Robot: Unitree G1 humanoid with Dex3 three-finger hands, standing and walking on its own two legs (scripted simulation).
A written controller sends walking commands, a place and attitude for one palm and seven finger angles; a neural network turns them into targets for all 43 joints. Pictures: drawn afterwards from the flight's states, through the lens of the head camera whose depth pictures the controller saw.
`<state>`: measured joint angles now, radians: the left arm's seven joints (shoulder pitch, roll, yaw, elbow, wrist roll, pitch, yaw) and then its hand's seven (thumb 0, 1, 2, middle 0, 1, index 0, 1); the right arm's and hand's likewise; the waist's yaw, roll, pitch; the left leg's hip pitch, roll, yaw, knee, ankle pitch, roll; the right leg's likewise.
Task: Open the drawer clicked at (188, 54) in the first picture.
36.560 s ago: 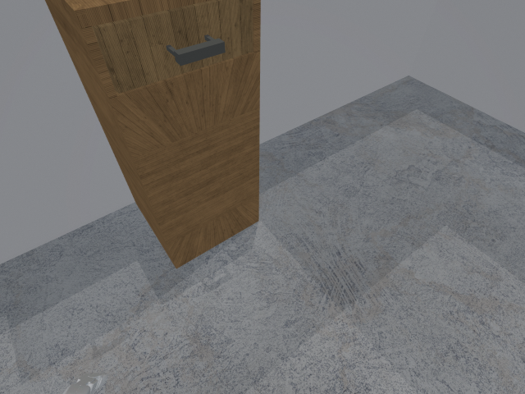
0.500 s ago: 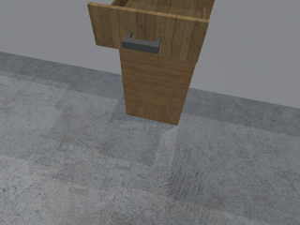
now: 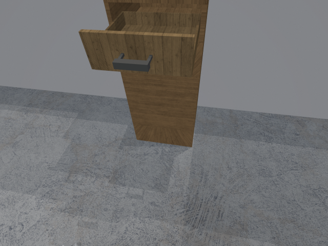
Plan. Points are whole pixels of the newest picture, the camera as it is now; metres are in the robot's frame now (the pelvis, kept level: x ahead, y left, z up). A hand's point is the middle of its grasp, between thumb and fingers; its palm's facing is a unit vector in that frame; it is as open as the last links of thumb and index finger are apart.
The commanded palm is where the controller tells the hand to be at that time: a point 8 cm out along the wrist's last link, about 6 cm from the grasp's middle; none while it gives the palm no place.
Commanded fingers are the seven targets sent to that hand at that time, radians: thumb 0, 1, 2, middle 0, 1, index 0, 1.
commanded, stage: let the arm hang, fingers relaxed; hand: left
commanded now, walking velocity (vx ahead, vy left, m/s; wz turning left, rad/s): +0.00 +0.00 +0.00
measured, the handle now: (133, 60) +0.65 +0.12 +0.12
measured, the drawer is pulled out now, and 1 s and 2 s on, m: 0.28 0.28 0.28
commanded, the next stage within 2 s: look to check the result in 0.04 s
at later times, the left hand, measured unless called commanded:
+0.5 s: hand out of the picture +0.10 +0.23 -0.15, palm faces -0.04 -0.94 -0.34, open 7.3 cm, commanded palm none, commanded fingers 0.00 0.90 0.90 -0.20 -0.30 -0.20 -0.30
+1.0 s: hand out of the picture +0.12 +0.25 -0.15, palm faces -0.04 -0.94 -0.33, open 7.3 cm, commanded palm none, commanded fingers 0.00 0.90 0.90 -0.20 -0.30 -0.20 -0.30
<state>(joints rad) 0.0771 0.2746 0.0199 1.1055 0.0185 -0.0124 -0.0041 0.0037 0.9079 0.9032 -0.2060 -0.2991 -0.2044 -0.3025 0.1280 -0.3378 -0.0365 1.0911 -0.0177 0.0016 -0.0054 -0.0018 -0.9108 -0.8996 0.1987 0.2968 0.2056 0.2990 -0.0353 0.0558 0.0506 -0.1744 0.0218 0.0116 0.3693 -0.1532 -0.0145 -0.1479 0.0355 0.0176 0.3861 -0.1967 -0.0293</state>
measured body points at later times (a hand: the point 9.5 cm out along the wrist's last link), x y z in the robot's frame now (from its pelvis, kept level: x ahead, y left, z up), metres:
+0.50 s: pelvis +0.02 -0.01 +0.00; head +0.05 -0.02 +0.45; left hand +0.10 +0.28 -0.13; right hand +0.07 -0.30 -0.15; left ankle +0.03 +0.13 -0.74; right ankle +0.01 -0.10 -0.75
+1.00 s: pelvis +0.04 +0.00 +0.00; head +0.06 +0.00 +0.45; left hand +0.12 +0.30 -0.13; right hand +0.11 -0.30 -0.13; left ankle +0.03 +0.13 -0.74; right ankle +0.01 -0.10 -0.74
